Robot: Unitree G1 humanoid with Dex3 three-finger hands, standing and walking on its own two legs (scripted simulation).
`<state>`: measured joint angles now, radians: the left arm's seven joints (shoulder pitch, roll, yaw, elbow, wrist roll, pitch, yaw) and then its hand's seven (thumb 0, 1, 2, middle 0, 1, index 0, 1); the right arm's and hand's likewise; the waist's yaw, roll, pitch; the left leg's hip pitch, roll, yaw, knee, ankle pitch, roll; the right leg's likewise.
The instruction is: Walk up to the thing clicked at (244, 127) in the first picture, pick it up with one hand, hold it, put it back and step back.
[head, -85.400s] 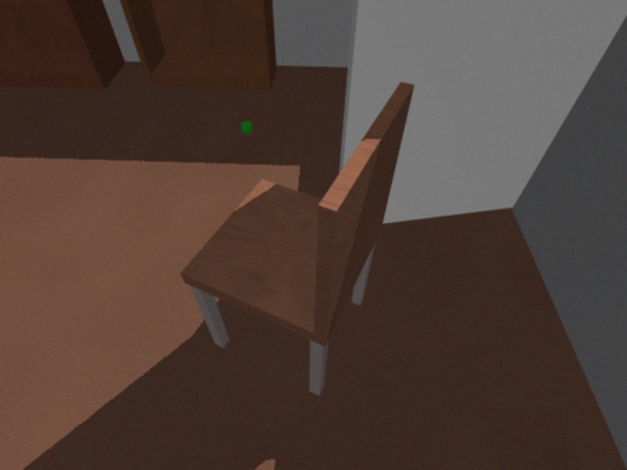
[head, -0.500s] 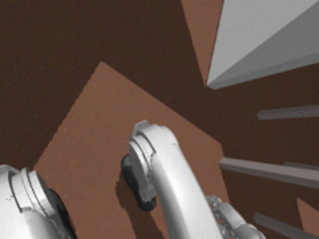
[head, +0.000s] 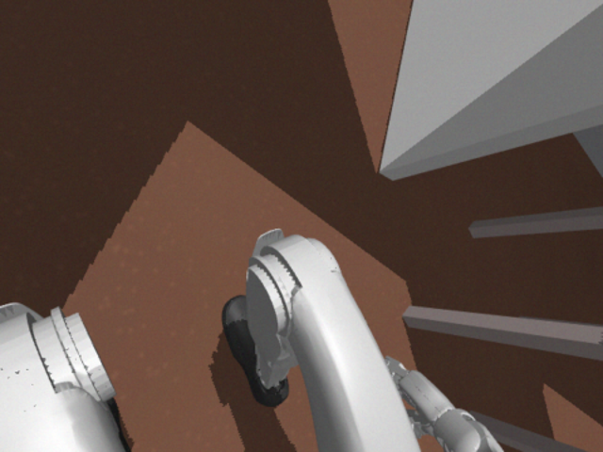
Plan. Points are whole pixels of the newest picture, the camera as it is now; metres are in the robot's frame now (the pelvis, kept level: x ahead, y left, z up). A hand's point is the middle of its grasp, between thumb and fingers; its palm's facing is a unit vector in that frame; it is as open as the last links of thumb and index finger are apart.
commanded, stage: rest palm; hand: left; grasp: from above
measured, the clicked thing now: out of the picture +0.47 +0.41 -0.29
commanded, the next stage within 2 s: none
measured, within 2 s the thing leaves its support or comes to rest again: neither
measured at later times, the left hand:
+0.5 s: hand out of the picture +0.45 +0.38 -0.24, palm faces -0.42 -0.18 -0.89, open 14.1 cm
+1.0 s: hand out of the picture +0.44 +0.39 -0.25, palm faces -0.44 -0.18 -0.88, open 14.0 cm
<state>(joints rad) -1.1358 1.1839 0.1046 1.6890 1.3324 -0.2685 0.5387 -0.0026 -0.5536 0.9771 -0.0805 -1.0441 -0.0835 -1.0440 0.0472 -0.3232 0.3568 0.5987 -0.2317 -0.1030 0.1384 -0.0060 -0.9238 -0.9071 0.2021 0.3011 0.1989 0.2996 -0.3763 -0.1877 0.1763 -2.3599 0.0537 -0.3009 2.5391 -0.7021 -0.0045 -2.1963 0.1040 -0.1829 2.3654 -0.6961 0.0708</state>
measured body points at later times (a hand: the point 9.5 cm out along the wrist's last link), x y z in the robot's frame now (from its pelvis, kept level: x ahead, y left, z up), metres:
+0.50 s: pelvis +0.00 +0.00 +0.00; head +0.29 +0.14 +0.31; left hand +0.47 +0.38 -0.19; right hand +0.07 -0.25 -0.06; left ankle +0.06 +0.13 -0.27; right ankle +0.11 -0.12 -0.27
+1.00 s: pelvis +0.00 +0.00 +0.00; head +0.28 +0.15 +0.31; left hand +0.46 +0.39 -0.20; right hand +0.08 -0.25 -0.05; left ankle +0.06 +0.13 -0.27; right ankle +0.11 -0.12 -0.27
